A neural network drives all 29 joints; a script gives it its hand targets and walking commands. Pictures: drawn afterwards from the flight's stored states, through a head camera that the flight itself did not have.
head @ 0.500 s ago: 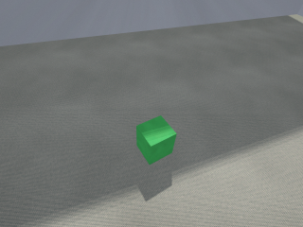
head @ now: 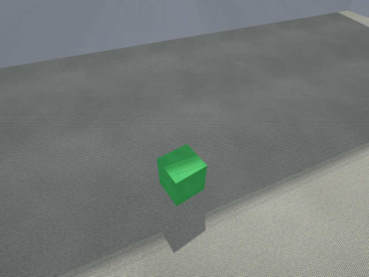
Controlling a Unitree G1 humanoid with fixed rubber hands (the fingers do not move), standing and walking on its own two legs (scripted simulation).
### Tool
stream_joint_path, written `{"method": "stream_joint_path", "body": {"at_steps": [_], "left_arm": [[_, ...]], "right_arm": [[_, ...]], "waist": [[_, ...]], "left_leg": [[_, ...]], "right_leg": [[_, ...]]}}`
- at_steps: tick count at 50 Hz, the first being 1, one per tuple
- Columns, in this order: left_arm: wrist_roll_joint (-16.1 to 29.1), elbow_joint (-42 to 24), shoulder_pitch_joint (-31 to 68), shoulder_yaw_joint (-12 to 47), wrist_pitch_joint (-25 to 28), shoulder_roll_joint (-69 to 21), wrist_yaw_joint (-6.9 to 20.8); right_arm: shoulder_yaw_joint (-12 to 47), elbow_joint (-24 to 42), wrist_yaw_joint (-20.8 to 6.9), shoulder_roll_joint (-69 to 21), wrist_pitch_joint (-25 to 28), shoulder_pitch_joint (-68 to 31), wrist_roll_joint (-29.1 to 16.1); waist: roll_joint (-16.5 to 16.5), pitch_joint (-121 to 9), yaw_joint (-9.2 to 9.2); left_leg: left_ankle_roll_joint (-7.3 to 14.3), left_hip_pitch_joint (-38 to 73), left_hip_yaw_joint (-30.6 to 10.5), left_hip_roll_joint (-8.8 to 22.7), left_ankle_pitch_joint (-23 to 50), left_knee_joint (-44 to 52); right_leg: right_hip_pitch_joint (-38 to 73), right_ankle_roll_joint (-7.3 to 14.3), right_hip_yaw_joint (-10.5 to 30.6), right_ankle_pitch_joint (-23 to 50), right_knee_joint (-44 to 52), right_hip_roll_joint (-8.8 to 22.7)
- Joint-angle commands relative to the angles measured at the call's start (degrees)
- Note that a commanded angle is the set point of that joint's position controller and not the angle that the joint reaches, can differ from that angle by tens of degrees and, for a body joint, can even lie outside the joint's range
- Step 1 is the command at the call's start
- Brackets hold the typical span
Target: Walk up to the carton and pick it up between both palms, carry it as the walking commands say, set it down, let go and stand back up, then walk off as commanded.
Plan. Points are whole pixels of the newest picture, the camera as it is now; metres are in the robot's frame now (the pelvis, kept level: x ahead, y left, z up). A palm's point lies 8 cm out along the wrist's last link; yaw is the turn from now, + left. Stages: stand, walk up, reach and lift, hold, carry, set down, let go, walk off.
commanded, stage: walk up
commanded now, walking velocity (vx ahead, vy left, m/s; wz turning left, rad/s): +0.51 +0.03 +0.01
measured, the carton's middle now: (181, 174) +0.83 +0.00 -0.64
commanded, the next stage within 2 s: none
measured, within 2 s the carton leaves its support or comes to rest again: neither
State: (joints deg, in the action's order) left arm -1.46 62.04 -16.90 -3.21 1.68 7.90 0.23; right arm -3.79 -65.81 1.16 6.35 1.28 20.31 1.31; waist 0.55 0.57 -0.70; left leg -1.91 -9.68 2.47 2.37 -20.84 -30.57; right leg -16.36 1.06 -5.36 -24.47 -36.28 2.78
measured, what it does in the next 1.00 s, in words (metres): walks ahead: left foot, then right foot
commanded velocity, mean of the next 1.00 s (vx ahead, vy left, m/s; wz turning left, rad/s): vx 0.33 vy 0.05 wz -0.02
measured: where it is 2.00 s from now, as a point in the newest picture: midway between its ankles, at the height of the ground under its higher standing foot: (181, 260)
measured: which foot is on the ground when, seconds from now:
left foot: down 0.00-0.00, up 0.02-0.42, down 0.44-0.80, up 0.82-1.00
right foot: down 0.00-0.48, up 0.50-0.78, down 0.80-1.00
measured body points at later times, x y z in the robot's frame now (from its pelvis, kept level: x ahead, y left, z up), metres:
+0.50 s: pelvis +0.22 +0.02 -0.02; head +0.28 +0.04 +0.42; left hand +0.06 +0.18 -0.16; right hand +0.41 -0.17 -0.15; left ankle +0.33 +0.12 -0.73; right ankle +0.02 -0.10 -0.68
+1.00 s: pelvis +0.37 -0.01 +0.00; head +0.38 -0.03 +0.45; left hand +0.44 +0.21 -0.14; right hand +0.36 -0.23 -0.16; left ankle +0.37 +0.12 -0.70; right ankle +0.39 -0.10 -0.73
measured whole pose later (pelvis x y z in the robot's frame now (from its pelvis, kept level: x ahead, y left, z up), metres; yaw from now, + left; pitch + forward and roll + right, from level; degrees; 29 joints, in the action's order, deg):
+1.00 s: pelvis +0.37 -0.01 +0.00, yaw +2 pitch -1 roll -1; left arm -1.1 58.7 -10.0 -2.4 2.8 6.5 -2.1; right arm -3.4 -62.1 0.6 9.5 -0.1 17.5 1.0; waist -3.6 2.7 -2.0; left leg -1.4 -22.8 2.5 5.0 -24.0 -48.9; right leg -14.0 2.7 -9.6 -14.7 -29.7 0.5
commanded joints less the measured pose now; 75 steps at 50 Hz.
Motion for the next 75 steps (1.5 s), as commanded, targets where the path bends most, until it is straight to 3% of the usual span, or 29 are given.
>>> {"method": "stream_joint_path", "body": {"at_steps": [1,2,4,7,16,20,21,22,23,25,27,31,37,38,39,40,41,42,44,46,47,49,52,53,55,56,57,66,75], "left_arm": [[-1.8,5.3,-25.4,-2.6,2.8,11.5,-1.3],[-0.9,4.7,-21.7,-2.8,2.2,11.5,-1.9],[-1.5,2.3,-15.0,-1.6,3.1,7.7,-1.9],[-0.8,-0.3,-12.0,-0.3,4.5,5.4,-1.5],[-1.2,2.2,-17.2,-0.1,4.4,5.9,-1.8],[0.0,3.1,-15.6,-0.4,4.0,6.8,-1.9],[0.5,2.8,-14.9,0.0,4.1,6.2,-1.6],[1.8,1.6,-16.1,1.2,3.6,3.2,-1.3],[1.8,1.0,-18.5,0.8,3.1,3.2,-1.7],[2.3,-0.4,-12.2,-0.6,3.4,4.8,-1.3],[1.0,-1.5,-8.1,-0.2,3.0,2.4,-1.2],[0.0,-0.7,-8.2,0.1,0.2,-0.2,-0.8],[-0.7,-3.1,-4.5,0.2,-0.7,0.9,0.2],[-1.1,-2.0,-7.1,-0.2,-0.3,2.5,0.1],[-1.6,-0.6,-10.8,-0.9,0.2,5.8,-0.3],[-1.8,-0.7,-12.0,-1.8,0.7,11.5,-1.0],[-1.1,-2.5,-8.1,-2.5,0.5,14.7,-1.6],[-0.3,-3.1,-4.7,-2.8,0.2,13.3,-1.6],[-0.3,-4.9,-0.8,-1.6,1.5,9.2,-1.4],[1.3,-6.1,6.7,0.4,1.7,5.2,-2.3],[0.7,-5.5,6.6,-0.1,1.8,5.4,-2.3],[0.2,-4.3,4.8,-0.2,1.6,5.7,-2.4],[0.9,-3.6,4.9,-0.5,0.5,6.2,-2.4],[1.4,-3.5,5.4,-0.4,0.0,5.5,-2.2],[1.9,-3.1,2.6,0.0,-0.8,2.8,-1.9],[2.1,-2.1,0.7,0.9,-1.8,1.1,-2.4],[1.8,-0.3,0.5,1.1,-2.0,1.6,-2.5],[1.4,4.6,-1.4,1.5,-0.5,3.0,-2.0],[1.2,6.3,-3.4,2.1,-0.4,2.1,-2.6]], "right_arm": [[0.2,9.3,-1.1,1.4,2.1,-12.0,0.8],[-0.5,10.6,-2.0,3.2,2.1,-14.1,1.2],[-0.9,10.9,-3.4,3.8,2.3,-12.0,2.2],[-0.7,9.7,-3.7,3.4,1.6,-8.3,1.1],[0.4,14.4,-4.2,2.5,1.3,-21.0,-0.5],[-1.0,11.3,-3.0,5.3,2.2,-9.3,0.2],[-1.9,8.4,-2.1,8.8,3.0,1.0,0.7],[-3.5,7.3,-1.2,15.9,3.7,11.7,1.6],[-4.1,7.5,-0.6,21.2,3.5,15.5,1.2],[-2.6,8.3,-0.5,15.2,3.5,5.1,0.9],[-1.6,9.0,0.3,11.1,3.6,-2.6,0.3],[-0.7,9.5,0.2,9.2,3.9,-3.8,0.8],[-1.0,7.8,-0.7,10.1,2.1,-4.5,0.7],[-0.6,7.7,-0.8,9.0,1.7,-4.3,0.4],[0.3,8.5,-1.1,6.8,1.5,-4.2,0.0],[1.4,10.7,-1.1,3.5,1.4,-5.2,-0.2],[1.1,10.8,-0.5,4.0,0.5,-6.8,0.0],[-0.2,10.1,-0.8,7.2,-0.2,-6.6,0.0],[-0.4,7.1,-1.3,6.2,-0.4,-1.6,0.6],[-0.3,5.4,-0.5,4.9,-0.8,2.8,-0.1],[0.2,5.3,-0.3,4.6,-0.5,2.7,-0.6],[0.5,4.3,0.4,4.1,-1.1,3.6,-0.6],[0.9,3.7,1.3,3.7,-2.2,4.0,0.0],[1.0,3.6,1.3,4.4,-1.9,4.0,0.1],[0.7,4.7,1.5,8.9,-0.7,-0.1,0.4],[0.7,4.6,1.3,8.8,-0.9,-3.4,-0.1],[1.3,3.7,1.2,7.2,-0.8,-4.4,-0.3],[2.1,0.3,1.5,5.4,0.2,-3.8,-0.7],[2.3,-1.3,1.5,4.9,0.2,-3.2,-0.9]], "waist": [[16.7,4.9,11.16],[9.6,9.8,9.65],[3.1,12.8,5.32],[5.2,9.5,3.09],[6.1,12.9,5.11],[5.3,5.4,-1.25],[3.4,-2.0,-5.54],[-6.6,-12.6,-9.38],[-11.3,-19.7,-8.23],[-4.0,-15.8,-4.44],[-5.3,-7.3,-2.43],[-7.3,-4.4,0.17],[-7.7,-3.3,3.26],[-3.7,-4.2,4.79],[5.6,-4.9,6.89],[21.4,-4.2,7.88],[18.6,-1.1,7.37],[13.1,3.0,5.82],[7.1,3.8,3.15],[8.6,3.0,-2.35],[10.4,1.4,-1.77],[9.4,-0.7,-1.17],[5.7,-2.3,-2.32],[2.7,-2.8,-2.78],[-5.3,-1.9,0.92],[-11.2,0.4,1.20],[-11.6,2.7,1.30],[-1.9,2.0,0.31],[-0.8,3.0,0.65]], "left_leg": [[2.8,-44.4,-1.1,-0.6,-6.9,-30.7],[2.0,-45.7,-4.5,3.5,-3.6,-36.0],[0.9,-43.5,-6.3,7.7,6.3,-38.2],[0.7,-36.1,-4.0,7.6,10.8,-32.5],[1.4,-24.2,6.6,2.3,12.4,-6.9],[4.8,-1.9,9.4,-2.4,14.6,-0.9],[6.5,13.6,5.8,0.7,21.8,0.3],[11.5,31.0,-15.4,20.9,31.2,1.8],[17.8,31.8,-33.6,34.1,42.2,9.0],[15.8,20.2,-21.8,25.6,43.3,8.9],[15.0,9.0,-11.7,20.7,43.7,11.3],[15.2,-1.5,-8.2,20.0,34.1,15.0],[9.7,-13.9,-1.6,13.7,8.8,11.1],[7.9,-18.6,-0.4,11.4,0.7,7.3],[5.3,-24.6,3.5,6.2,-6.4,-0.2],[2.3,-29.2,7.8,0.0,-10.8,-13.8],[1.6,-29.6,2.3,2.6,-11.0,-23.1],[1.3,-28.8,-0.6,4.8,-7.3,-28.3],[0.4,-27.5,-1.5,5.4,-2.1,-30.0],[0.4,-14.3,-1.5,3.8,-5.0,-20.9],[0.3,-14.7,0.2,1.7,-4.7,-16.4],[0.5,-10.9,2.1,0.6,-1.1,-12.0],[1.4,-2.0,2.6,1.0,9.7,-0.6],[1.6,2.2,0.7,2.7,18.3,4.6],[3.1,1.0,-8.0,10.5,23.4,10.4],[4.9,-5.3,-8.5,10.4,18.3,12.8],[4.5,-7.9,-8.6,9.4,14.8,14.9],[3.6,3.4,-3.0,6.2,22.6,12.9],[3.8,3.0,-2.6,5.5,23.6,13.4]], "right_leg": [[25.6,7.0,39.7,-28.9,32.0,23.9],[17.1,9.1,45.8,-34.1,35.2,27.1],[10.8,9.2,38.1,-19.0,32.1,25.7],[9.0,7.4,21.7,-0.9,29.6,18.8],[11.9,5.5,6.6,36.5,25.9,14.7],[8.3,3.8,2.5,62.2,6.3,12.2],[1.6,2.0,0.9,53.4,-6.2,8.5],[-12.4,-1.0,-3.1,17.7,-27.6,1.8],[-15.5,-1.8,1.8,-11.0,-44.1,-2.8],[-14.2,-1.3,6.9,-0.1,-46.4,1.6],[-13.9,-1.2,5.9,1.0,-40.5,4.0],[-8.7,-1.3,4.7,-1.1,-30.4,4.7],[8.8,-1.3,-1.2,10.7,0.0,1.8],[15.5,-0.8,-1.1,11.9,4.0,1.0],[20.6,0.5,5.3,7.6,11.4,5.8],[18.6,3.2,21.0,-2.7,24.5,19.4],[10.3,6.7,28.6,-12.2,30.7,25.7],[5.8,8.4,28.3,-13.8,30.5,25.3],[7.8,8.2,22.9,9.6,26.6,21.9],[2.0,7.5,6.0,55.3,17.4,13.3],[5.1,7.9,3.6,61.4,15.0,11.6],[7.2,8.4,3.6,59.2,14.3,11.9],[3.8,6.6,5.4,38.7,15.0,11.3],[1.2,4.2,5.3,27.1,15.0,9.5],[0.5,0.4,2.1,9.7,12.9,2.9],[5.0,0.0,1.4,8.6,13.8,0.5],[8.3,0.0,2.6,12.0,15.2,1.6],[8.4,-0.5,3.4,19.3,20.4,4.8],[10.1,-0.4,2.9,21.4,20.7,5.2]]}}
